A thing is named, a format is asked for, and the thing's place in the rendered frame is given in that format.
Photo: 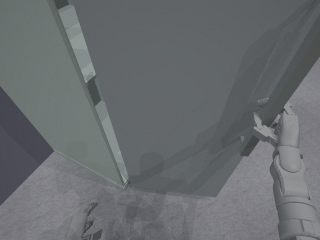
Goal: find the right robot hand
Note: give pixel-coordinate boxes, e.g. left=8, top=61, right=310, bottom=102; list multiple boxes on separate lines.
left=251, top=98, right=300, bottom=149

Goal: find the left robot hand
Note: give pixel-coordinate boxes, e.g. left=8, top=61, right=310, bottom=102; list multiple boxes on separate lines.
left=65, top=199, right=103, bottom=240

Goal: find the handle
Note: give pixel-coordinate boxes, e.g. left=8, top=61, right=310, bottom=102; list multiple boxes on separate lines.
left=239, top=14, right=320, bottom=157

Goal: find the right robot forearm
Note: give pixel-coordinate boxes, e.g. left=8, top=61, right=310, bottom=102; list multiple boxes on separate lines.
left=269, top=145, right=320, bottom=240

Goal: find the fridge door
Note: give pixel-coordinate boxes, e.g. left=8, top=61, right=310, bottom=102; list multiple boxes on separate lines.
left=72, top=0, right=320, bottom=198

